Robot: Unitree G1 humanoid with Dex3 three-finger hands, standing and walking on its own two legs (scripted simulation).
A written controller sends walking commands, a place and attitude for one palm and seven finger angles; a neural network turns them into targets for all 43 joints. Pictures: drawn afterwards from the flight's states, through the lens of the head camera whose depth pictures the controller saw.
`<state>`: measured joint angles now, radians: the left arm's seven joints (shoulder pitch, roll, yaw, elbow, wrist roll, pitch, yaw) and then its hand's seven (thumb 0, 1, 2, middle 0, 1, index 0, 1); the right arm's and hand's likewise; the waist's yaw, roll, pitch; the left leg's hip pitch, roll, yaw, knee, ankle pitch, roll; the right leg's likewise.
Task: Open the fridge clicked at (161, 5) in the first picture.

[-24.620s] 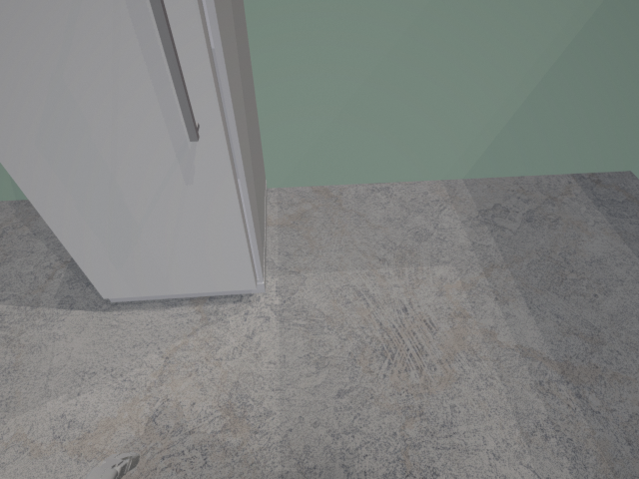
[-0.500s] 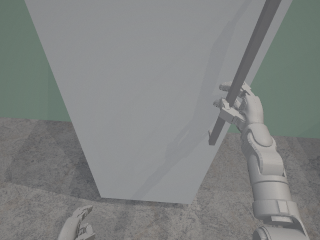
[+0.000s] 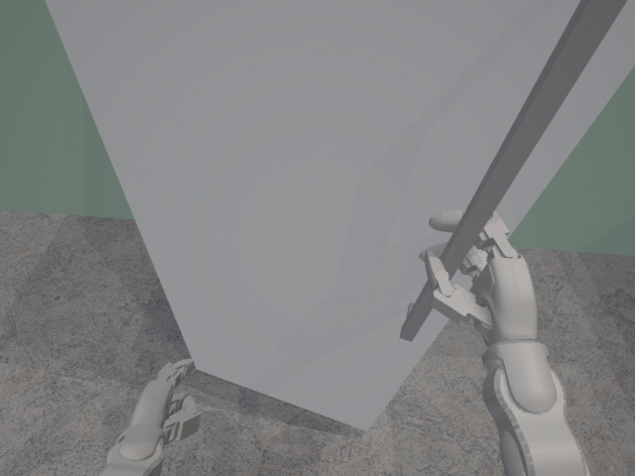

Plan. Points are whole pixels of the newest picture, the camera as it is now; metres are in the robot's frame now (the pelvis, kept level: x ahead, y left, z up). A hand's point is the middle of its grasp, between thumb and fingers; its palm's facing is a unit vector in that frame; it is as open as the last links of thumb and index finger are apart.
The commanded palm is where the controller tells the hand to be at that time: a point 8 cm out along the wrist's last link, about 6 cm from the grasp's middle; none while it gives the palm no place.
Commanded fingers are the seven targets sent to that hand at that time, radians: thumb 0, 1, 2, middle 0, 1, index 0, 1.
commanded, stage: walk backward, drawing the door open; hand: right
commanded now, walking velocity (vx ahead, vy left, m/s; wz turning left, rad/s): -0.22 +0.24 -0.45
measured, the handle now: (471, 212) +0.34 -0.12 +0.21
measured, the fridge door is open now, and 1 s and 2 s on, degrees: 17 44 69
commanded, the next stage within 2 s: stop walking and hold the door back in 1.68 s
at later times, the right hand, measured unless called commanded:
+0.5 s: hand (394, 400) +0.17 -0.04 +0.14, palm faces +0.00 +0.98 -0.21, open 7.1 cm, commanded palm +0.14 -0.09 +0.15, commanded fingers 0.00 -0.90 -0.90 0.45 1.40 0.45 1.40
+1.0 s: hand out of the picture +0.10 +0.05 +0.14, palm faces +0.40 +0.89 -0.21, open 7.2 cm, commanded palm +0.05 +0.02 +0.15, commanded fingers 0.00 -0.90 -0.90 0.45 1.40 0.45 1.40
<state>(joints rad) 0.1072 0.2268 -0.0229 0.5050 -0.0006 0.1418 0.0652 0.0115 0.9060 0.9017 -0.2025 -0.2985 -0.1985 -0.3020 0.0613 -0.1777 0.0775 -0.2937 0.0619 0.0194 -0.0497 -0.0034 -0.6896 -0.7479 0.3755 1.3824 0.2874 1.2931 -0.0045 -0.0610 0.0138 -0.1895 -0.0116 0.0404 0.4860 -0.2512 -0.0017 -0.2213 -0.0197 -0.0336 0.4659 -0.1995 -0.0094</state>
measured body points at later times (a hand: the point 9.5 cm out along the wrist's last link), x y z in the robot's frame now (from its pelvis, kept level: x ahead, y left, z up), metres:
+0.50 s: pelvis -0.10 +0.07 -0.01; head -0.05 +0.08 +0.44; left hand +0.07 +0.27 -0.13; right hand +0.17 -0.09 +0.16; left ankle -0.08 +0.15 -0.68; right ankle -0.07 -0.08 -0.75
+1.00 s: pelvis -0.10 +0.28 -0.01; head -0.03 +0.22 +0.42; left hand +0.18 +0.34 -0.11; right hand +0.07 +0.00 +0.15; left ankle +0.00 +0.36 -0.66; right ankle -0.17 +0.11 -0.75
